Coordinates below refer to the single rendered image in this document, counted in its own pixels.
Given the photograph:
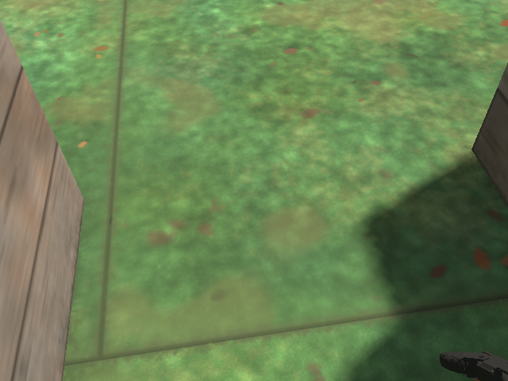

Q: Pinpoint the right robot hand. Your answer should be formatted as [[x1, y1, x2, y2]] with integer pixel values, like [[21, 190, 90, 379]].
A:
[[440, 351, 508, 381]]

